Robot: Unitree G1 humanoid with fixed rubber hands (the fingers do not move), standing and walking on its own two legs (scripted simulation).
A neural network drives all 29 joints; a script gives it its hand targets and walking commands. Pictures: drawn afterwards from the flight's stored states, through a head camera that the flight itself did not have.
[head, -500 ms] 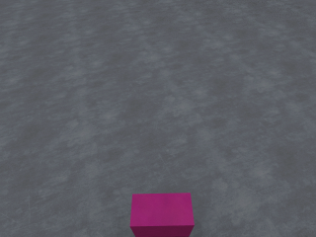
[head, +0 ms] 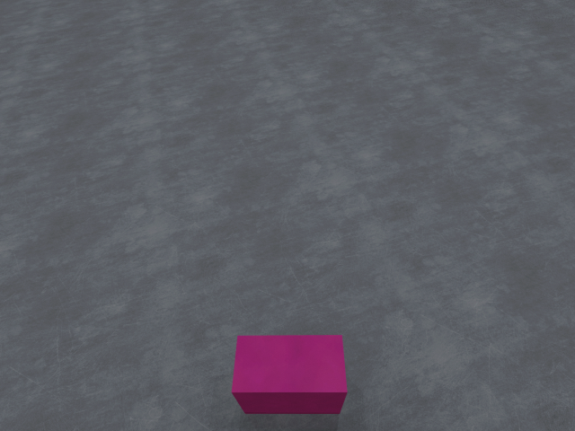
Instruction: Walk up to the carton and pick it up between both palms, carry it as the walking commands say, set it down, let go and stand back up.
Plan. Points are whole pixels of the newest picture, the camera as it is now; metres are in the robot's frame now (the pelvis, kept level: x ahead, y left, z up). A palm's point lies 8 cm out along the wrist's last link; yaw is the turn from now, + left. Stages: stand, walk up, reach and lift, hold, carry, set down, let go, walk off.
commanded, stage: walk up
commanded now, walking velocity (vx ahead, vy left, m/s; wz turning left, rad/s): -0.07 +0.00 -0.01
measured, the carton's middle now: (290, 376) +0.36 +0.02 -0.63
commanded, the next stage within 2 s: stand in 0.08 s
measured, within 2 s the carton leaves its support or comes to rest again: neither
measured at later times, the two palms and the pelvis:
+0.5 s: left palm out of the picture -0.02 +0.24 -0.14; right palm out of the picture -0.02 -0.20 -0.13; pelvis -0.02 +0.02 +0.01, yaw +0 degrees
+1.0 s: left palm out of the picture -0.01 +0.24 -0.14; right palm out of the picture -0.04 -0.19 -0.13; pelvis +0.00 +0.02 +0.01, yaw +0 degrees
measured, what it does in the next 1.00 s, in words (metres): steps on the spot: left foot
